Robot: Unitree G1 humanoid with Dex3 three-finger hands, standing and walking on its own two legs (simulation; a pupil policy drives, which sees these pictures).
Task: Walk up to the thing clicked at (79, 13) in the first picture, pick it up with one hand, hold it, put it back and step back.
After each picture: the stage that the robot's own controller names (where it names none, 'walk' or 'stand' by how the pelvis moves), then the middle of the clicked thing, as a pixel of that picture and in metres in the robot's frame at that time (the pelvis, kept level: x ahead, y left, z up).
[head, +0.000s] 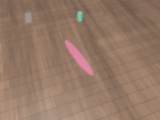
stand; (79, 16) +1.79 +0.00 -0.72
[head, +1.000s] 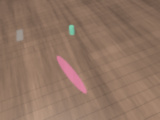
walk; (71, 30) +1.65 +0.21 -0.70
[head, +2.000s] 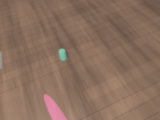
walk; (62, 54) +1.06 +0.27 -0.72
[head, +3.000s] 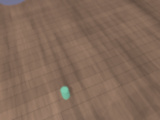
walk; (65, 93) +0.65 +0.22 -0.72
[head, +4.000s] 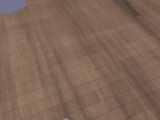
walk; out of the picture +0.40 +0.13 -0.70
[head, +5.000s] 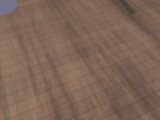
stand; out of the picture +0.31 +0.17 -0.71
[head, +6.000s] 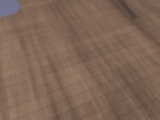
stand; out of the picture +0.29 +0.16 -0.72
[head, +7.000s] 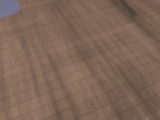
stand; out of the picture +0.31 +0.17 -0.72
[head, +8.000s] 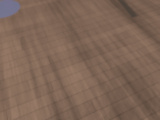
stand; out of the picture +0.30 +0.17 -0.73
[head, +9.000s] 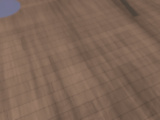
go down; out of the picture +0.29 +0.17 -0.73
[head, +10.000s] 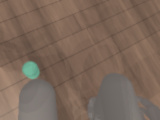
go down; (31, 70) +0.38 +0.18 -0.36
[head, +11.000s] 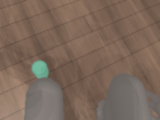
go down; (40, 70) +0.39 +0.17 -0.32
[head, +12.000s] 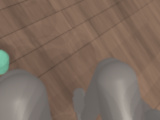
close in; out of the picture +0.39 +0.20 -0.23
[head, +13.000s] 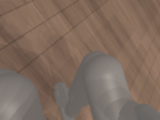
close; out of the picture +0.39 +0.21 -0.23
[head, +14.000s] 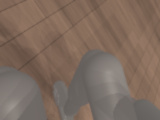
lift; out of the picture +0.38 +0.20 -0.23
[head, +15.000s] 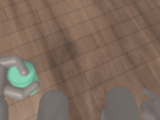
lift; (25, 79) +0.32 +0.19 -0.03
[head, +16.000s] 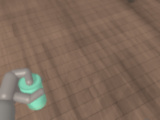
hold; (33, 92) +0.30 +0.17 +0.00
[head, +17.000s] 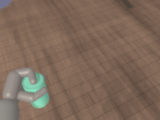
hold; (36, 91) +0.31 +0.17 +0.00
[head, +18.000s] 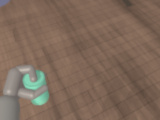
hold; (37, 88) +0.32 +0.16 +0.00
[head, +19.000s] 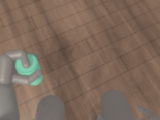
crouch; (30, 70) +0.37 +0.17 -0.08
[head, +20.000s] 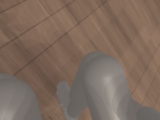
lower; out of the picture +0.41 +0.23 -0.23
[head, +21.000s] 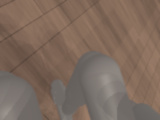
lower; out of the picture +0.41 +0.24 -0.23
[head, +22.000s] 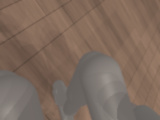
lower; out of the picture +0.41 +0.23 -0.23
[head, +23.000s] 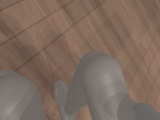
lower; out of the picture +0.41 +0.23 -0.23
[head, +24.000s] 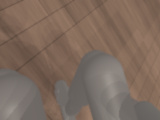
loosen; out of the picture +0.40 +0.22 -0.23
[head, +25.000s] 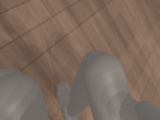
withdraw; out of the picture +0.38 +0.21 -0.23
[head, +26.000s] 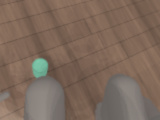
walk; (40, 69) +0.40 +0.16 -0.30
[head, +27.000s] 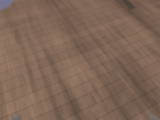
stand; out of the picture +0.33 +0.16 -0.65
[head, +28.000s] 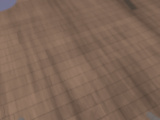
stand; out of the picture +0.32 +0.17 -0.66
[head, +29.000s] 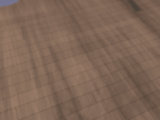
stand; out of the picture +0.34 +0.16 -0.68
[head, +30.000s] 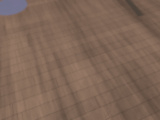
walk; out of the picture +0.34 +0.16 -0.72
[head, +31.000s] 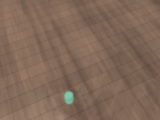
walk; (68, 97) +0.45 +0.09 -0.70
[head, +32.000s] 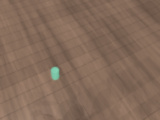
walk; (55, 73) +0.68 +0.17 -0.70
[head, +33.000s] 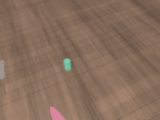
stand; (67, 64) +0.98 +0.21 -0.71
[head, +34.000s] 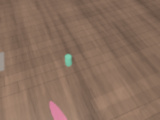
stand; (68, 60) +0.99 +0.14 -0.72
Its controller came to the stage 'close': yes
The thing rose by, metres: 0.72
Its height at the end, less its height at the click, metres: +0.00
